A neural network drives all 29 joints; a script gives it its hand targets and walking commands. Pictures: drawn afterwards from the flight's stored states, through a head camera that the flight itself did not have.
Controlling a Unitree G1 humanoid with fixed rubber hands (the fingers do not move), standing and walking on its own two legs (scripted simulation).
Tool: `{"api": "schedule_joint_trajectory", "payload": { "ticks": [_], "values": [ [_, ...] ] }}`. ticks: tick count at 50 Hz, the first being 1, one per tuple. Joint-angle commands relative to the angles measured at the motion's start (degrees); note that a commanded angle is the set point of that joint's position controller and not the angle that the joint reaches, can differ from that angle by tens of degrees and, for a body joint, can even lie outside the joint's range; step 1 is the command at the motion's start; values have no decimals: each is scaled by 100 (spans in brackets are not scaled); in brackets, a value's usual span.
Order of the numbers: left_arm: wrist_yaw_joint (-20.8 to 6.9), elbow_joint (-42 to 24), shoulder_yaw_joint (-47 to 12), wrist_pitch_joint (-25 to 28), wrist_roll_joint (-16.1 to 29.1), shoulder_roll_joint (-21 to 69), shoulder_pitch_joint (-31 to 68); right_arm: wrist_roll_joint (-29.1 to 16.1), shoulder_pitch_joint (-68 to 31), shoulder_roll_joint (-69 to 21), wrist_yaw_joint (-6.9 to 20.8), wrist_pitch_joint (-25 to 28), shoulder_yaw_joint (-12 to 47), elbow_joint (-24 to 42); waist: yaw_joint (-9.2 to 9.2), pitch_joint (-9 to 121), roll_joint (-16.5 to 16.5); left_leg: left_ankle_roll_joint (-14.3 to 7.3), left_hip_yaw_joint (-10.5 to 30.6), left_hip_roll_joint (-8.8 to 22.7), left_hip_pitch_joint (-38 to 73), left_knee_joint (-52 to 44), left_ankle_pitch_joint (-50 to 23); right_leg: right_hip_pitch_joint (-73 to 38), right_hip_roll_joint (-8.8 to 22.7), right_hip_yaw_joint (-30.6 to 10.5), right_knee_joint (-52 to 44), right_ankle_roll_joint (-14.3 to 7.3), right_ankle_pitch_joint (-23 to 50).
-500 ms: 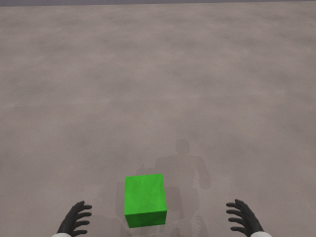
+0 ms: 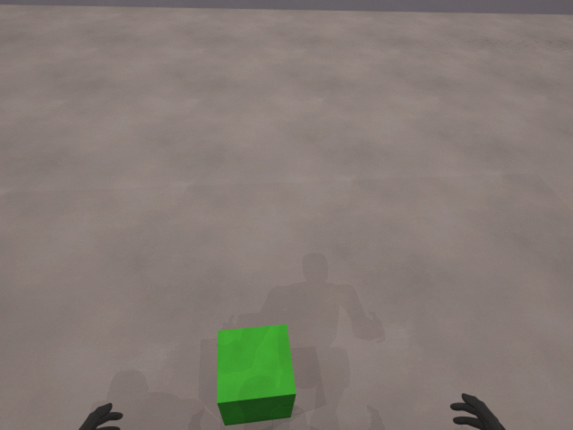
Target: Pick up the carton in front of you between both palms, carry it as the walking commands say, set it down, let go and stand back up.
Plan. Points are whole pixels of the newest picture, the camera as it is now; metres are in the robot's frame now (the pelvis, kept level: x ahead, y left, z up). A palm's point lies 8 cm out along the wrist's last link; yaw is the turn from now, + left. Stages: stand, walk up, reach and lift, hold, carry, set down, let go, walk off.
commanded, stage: stand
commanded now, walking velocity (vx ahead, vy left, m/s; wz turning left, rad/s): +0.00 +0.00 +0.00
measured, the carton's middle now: (255, 375) +0.42 +0.06 -0.65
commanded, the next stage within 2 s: none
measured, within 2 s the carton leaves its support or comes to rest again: neither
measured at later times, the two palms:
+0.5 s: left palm out of the picture +0.10 +0.30 -0.10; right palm out of the picture +0.10 -0.29 -0.09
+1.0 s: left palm out of the picture +0.08 +0.32 -0.10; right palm out of the picture +0.08 -0.30 -0.09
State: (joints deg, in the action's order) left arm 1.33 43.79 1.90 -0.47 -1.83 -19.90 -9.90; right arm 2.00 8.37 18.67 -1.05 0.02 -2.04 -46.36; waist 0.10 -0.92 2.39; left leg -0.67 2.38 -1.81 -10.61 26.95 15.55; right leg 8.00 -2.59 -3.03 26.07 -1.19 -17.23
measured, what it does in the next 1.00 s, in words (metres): stands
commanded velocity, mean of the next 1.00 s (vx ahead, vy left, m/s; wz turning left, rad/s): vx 0.00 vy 0.00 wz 0.00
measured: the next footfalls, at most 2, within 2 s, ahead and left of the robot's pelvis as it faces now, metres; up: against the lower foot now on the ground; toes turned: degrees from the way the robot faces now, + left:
none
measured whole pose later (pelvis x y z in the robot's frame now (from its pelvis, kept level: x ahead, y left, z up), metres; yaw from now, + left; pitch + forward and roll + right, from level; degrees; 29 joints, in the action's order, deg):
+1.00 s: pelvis -0.02 +0.01 +0.01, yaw +1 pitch -3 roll +0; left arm 1.0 56.8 0.9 0.1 -1.1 -22.1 -7.3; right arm 1.1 6.0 21.0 -1.0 0.7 -0.6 -59.0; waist 0.0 -2.4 1.9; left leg -1.6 2.7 -2.6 -6.7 20.1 10.6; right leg 3.8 -1.4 -2.8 19.0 -0.3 -12.5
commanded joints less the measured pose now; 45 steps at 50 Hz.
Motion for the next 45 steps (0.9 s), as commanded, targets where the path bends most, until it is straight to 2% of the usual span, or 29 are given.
{"api": "schedule_joint_trajectory", "payload": {
  "ticks": [1,8,25,45],
  "values": [
    [33,-229,175,94,10,-814,177,-12,-171,936,-33,80,-199,203,9,406,-243,17,426,649,327,-288,-1937,-19,658,-386,-281,107,1809],
    [42,40,135,101,32,-854,244,-35,-237,971,-42,90,-163,-53,2,370,-205,9,446,665,386,-399,-1973,-95,696,-398,-370,103,1810],
    [14,576,115,117,49,-971,372,-52,-341,1082,-38,120,-106,-591,-6,164,-202,-40,525,686,424,-744,-1509,-170,770,-474,-746,56,1392],
    [-13,991,70,119,67,-1091,439,-84,-439,1215,-22,127,-48,-973,-7,80,-216,-74,622,711,459,-945,-1381,-260,814,-464,-957,40,1195]
  ]
}}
